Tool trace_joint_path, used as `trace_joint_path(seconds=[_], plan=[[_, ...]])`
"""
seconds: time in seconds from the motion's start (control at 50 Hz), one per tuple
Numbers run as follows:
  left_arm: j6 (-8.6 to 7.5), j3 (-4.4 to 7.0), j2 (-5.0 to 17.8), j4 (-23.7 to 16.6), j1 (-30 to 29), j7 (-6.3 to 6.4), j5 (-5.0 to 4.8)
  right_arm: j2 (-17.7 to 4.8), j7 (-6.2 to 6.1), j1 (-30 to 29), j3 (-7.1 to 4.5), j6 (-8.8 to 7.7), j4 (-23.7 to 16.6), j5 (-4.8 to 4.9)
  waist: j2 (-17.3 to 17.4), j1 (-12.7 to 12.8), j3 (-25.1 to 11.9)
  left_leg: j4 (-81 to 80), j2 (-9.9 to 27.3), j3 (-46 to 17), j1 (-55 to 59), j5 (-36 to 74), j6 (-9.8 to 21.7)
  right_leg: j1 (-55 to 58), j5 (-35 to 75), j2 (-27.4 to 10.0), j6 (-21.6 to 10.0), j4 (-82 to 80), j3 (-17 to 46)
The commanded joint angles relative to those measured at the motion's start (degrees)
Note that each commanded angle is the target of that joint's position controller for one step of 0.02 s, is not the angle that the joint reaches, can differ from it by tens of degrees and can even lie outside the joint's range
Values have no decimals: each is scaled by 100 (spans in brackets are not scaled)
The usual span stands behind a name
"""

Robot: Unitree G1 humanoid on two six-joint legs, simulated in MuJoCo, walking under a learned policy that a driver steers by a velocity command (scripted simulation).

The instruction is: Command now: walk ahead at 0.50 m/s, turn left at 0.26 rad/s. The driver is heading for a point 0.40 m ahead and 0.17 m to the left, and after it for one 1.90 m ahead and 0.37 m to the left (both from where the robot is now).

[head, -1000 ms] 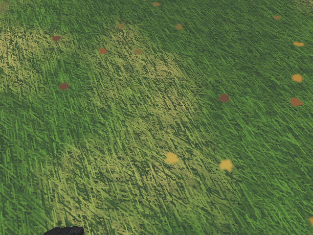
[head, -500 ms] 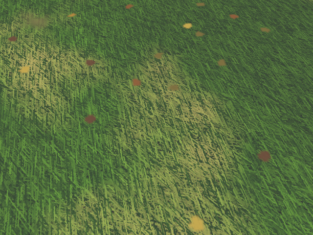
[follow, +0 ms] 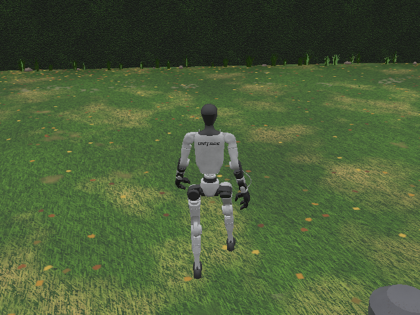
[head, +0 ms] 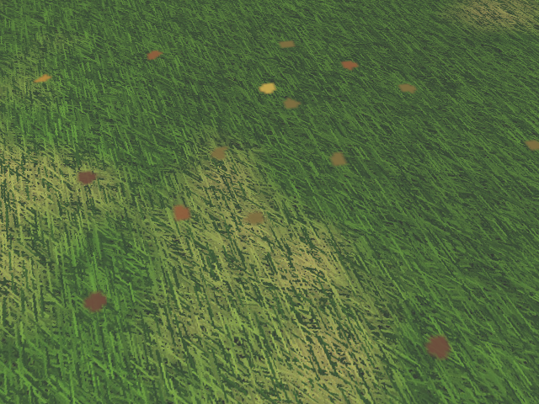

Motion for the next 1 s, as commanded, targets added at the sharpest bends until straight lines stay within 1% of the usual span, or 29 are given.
trace_joint_path(seconds=[0.02,0.08,0.1,0.12,0.14,0.16,0.18,0.2,0.22,0.26,0.3,0.34,0.44,0.5,0.56,0.6,0.62,0.64,0.66,0.68,0.7,0.72,0.74,0.76,0.78,0.82,0.86,0.94,1.0], plan=[[-159,7,313,-549,-821,-101,-39,-980,-65,279,-208,30,-131,57,580,13,517,-111,1599,-990,-146,1402,868,64,-93,220,-4,-508,-67],[-253,97,609,-507,-384,-135,-52,-1097,-98,123,-278,101,-165,69,802,375,273,459,1729,-1234,-1,1976,706,950,-615,387,-150,-792,-92],[-275,197,790,-343,225,-109,-35,-1055,-94,-1,-264,117,-220,67,788,708,-74,1091,1511,-1109,-112,2674,581,1831,-704,513,-275,-927,-210],[-300,326,1116,-105,1248,-62,41,-844,-77,-95,-189,116,-333,20,636,1124,-851,2372,1152,-875,-788,2517,392,3440,-571,153,-537,-635,72],[-278,468,1688,6,2102,-9,155,-290,-64,324,-47,57,-519,-23,-511,1138,-1889,4584,358,-364,-2781,621,-8,5787,-882,-1309,-1174,-640,1943],[-231,393,1478,57,2220,-36,115,-199,-42,549,10,-42,-540,86,-1597,1059,-2508,5840,59,-761,-3875,-2023,-92,6333,-1708,-1962,-1638,-1500,3876],[-217,248,986,-35,1832,-20,89,-807,-43,185,-158,-75,-563,215,-980,1054,-1704,6386,431,-1035,-4349,-1787,-36,5672,-2184,-1741,-1372,-1641,3284],[-201,169,732,-121,1432,3,78,-884,-57,-205,-186,-66,-664,230,-623,972,-1040,6392,710,-848,-4448,-1289,19,4840,-2092,-1557,-1133,-1746,2414],[-200,115,576,-123,1072,-9,96,-798,-77,-386,-204,-28,-691,182,-284,806,-581,6123,915,-776,-4203,-857,21,3980,-1808,-1324,-1020,-1994,1806],[-218,77,419,-84,721,-23,163,-580,-75,-285,-256,135,-703,136,-465,481,-165,5692,1173,-801,-3644,-412,39,3010,-1477,-1034,-903,-2400,961],[-248,120,501,-15,720,0,157,-399,-65,-318,-251,267,-793,138,-363,382,4,5499,1227,-753,-3620,-172,11,2733,-1081,-1009,-983,-2653,460],[-267,171,635,44,795,52,173,-430,-66,-557,-276,334,-942,93,-185,362,120,5149,1239,-818,-3910,262,-47,2782,-717,-1033,-1038,-2760,87],[-203,237,848,102,999,160,151,-383,110,-1365,-225,287,-1237,47,-60,552,315,3614,1130,-495,-3918,1510,-101,3066,-341,-880,-892,-2837,-851],[-127,284,988,160,1293,189,80,-352,224,-1975,-163,284,-1492,39,22,775,522,2991,1054,-198,-3962,1512,-39,3488,-312,-998,-850,-2763,-1135],[-15,339,1122,208,1459,177,-15,-444,317,-2259,-165,304,-1728,53,-51,792,596,2643,923,27,-3955,917,131,4080,223,-1168,-747,-2394,-1309],[58,385,1289,160,1348,182,-71,-632,345,-2031,-251,319,-1792,57,-229,549,321,2572,581,359,-3319,322,337,4269,2038,-1183,-629,-1678,-1482],[108,400,1362,133,1260,184,-99,-803,339,-1540,-349,324,-1712,74,-282,243,10,2492,312,543,-2624,139,475,4235,2958,-1111,-547,-902,-1593],[147,376,1344,95,1160,183,-121,-1094,301,-630,-525,322,-1474,97,-162,-261,-458,2090,-6,635,-1330,475,677,3853,3150,-877,-365,316,-1763],[120,291,1138,-17,1226,193,19,-1676,175,321,-759,366,-1241,103,481,-593,-994,1893,563,-534,434,457,1017,2408,1452,-626,-38,2160,-1802],[-55,28,242,-366,1618,130,210,-2265,153,92,-799,308,-1283,129,1872,190,-1365,1180,1899,-3838,1962,-467,2017,-68,-3662,586,284,4030,-1107],[-313,66,653,-483,1043,56,-54,-1839,194,329,-648,219,-1452,40,1203,-196,-1927,373,2249,-4981,2241,-942,2157,-718,-3871,684,163,4619,172],[-432,116,850,-623,575,14,-250,-1477,209,169,-543,136,-1395,-5,931,-232,-1199,336,2134,-4192,1890,-403,1876,-1249,-3325,436,0,4558,189],[-483,97,814,-519,634,34,-169,-1212,195,-179,-461,98,-1437,27,537,4,-853,425,1914,-3369,1113,128,1636,-1006,-2792,136,-111,4091,190],[-462,143,863,-400,714,71,-18,-965,182,-674,-382,95,-1548,8,367,260,-580,407,1703,-2732,241,722,1458,-501,-2446,-85,-101,3583,181],[-375,188,922,-333,857,65,17,-785,158,-961,-309,85,-1654,-61,439,458,-488,283,1568,-2370,-316,1196,1380,-53,-2232,-234,-88,3303,219],[-209,183,790,-318,926,52,53,-847,115,-951,-300,45,-1636,-75,428,576,-396,52,1479,-2026,-809,1766,1392,281,-2033,-257,18,2881,133],[-123,137,651,-418,641,71,112,-1011,46,-725,-330,2,-1530,-46,386,527,-192,-129,1395,-1656,-964,2149,1381,123,-1529,-222,156,2296,49],[-128,73,524,-594,-36,16,90,-1030,-38,-415,-307,7,-1367,-17,529,263,47,-219,1094,-1093,-885,2037,1051,85,-5,-15,199,729,-67],[-163,12,448,-722,-545,-63,28,-1048,-39,-136,-296,4,-1212,-5,614,34,277,-300,1132,-1056,-788,1429,944,250,600,163,117,-69,-170]])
